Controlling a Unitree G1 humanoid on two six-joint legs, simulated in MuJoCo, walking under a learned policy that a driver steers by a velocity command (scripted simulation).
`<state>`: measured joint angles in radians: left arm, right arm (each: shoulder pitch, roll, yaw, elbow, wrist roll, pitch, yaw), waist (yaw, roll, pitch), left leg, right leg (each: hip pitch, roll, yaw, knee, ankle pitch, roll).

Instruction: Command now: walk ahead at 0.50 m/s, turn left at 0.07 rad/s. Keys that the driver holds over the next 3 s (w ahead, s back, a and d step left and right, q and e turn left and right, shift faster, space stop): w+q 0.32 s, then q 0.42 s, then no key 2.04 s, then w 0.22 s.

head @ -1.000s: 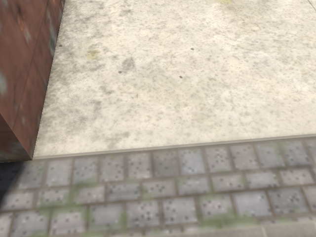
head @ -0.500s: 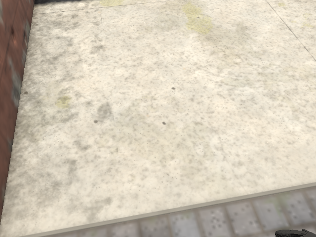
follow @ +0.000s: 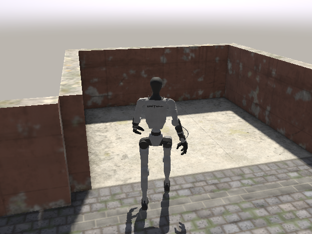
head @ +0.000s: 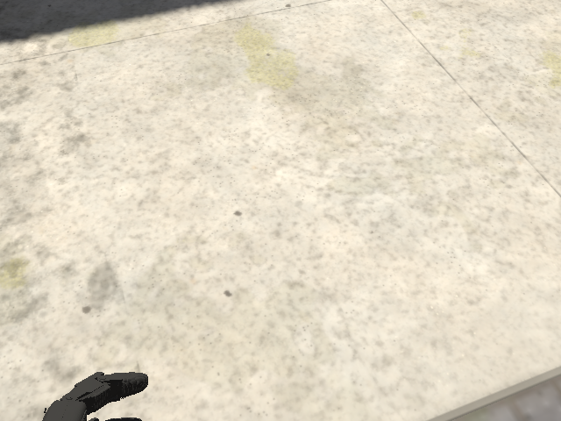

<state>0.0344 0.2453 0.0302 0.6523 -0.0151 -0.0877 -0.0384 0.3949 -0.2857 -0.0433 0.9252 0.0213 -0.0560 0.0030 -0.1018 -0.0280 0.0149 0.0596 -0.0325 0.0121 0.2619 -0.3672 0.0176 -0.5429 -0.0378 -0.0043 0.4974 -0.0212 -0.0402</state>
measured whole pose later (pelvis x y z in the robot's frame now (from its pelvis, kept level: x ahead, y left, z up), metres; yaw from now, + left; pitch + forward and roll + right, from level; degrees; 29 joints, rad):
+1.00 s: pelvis +0.36 +0.03 +0.00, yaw +27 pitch +2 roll +0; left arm 0.18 0.28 0.05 0.76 0.00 -0.01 0.03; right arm 0.15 -0.28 -0.06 0.66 -0.01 0.03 -0.02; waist -0.01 0.00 0.01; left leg -0.39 -0.12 -0.12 0.53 -0.16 0.05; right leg -0.37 -0.03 0.05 0.62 -0.26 0.05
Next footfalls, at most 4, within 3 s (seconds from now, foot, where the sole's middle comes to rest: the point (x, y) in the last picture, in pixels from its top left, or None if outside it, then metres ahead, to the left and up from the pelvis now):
0.04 right None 0.19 -0.12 -0.77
0.54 left None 0.42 0.15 -0.77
1.02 right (304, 410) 0.48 -0.08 -0.77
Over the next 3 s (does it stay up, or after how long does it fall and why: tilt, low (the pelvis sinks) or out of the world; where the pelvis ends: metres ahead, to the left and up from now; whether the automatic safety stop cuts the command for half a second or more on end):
stays up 0.45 0.03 0.01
